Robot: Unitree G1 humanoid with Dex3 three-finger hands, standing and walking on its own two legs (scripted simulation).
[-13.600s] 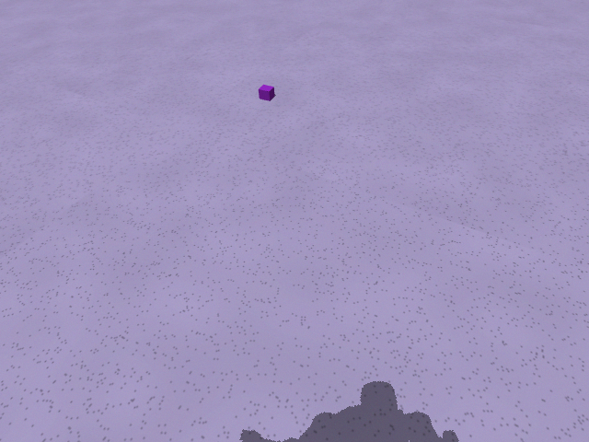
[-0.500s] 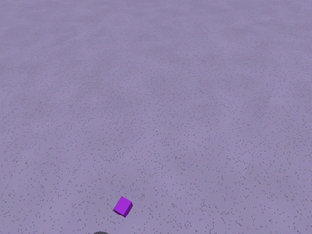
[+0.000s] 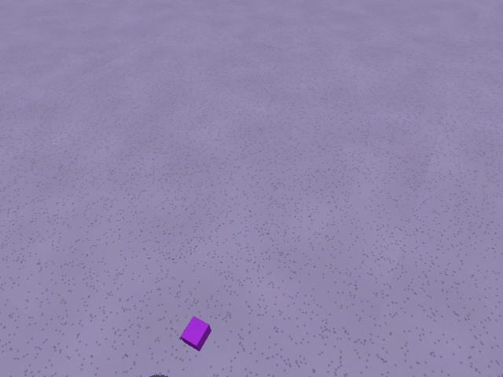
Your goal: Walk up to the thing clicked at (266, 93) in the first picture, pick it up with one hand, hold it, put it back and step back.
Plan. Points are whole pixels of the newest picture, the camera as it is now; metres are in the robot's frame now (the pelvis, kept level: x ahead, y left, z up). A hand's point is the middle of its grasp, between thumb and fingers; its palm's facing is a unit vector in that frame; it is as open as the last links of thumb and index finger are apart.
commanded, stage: stand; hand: left
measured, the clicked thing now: (196, 333) +0.44 +0.26 -0.75
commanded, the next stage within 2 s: rise first in 1.36 s
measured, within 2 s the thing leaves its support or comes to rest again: neither
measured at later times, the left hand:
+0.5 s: hand out of the picture +0.07 +0.25 -0.16, palm faces -0.04 -0.94 -0.34, open 7.4 cm
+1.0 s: hand out of the picture +0.08 +0.25 -0.16, palm faces -0.05 -0.94 -0.34, open 7.4 cm
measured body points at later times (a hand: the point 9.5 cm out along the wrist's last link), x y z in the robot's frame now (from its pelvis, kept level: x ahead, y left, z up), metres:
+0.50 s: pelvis +0.00 +0.00 +0.00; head +0.02 +0.00 +0.45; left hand +0.08 +0.30 -0.13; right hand +0.07 -0.30 -0.13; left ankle +0.01 +0.14 -0.75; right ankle +0.00 -0.12 -0.75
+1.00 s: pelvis +0.01 +0.00 +0.00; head +0.02 +0.00 +0.45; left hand +0.08 +0.30 -0.13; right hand +0.08 -0.30 -0.13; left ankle +0.01 +0.14 -0.75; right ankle +0.00 -0.12 -0.75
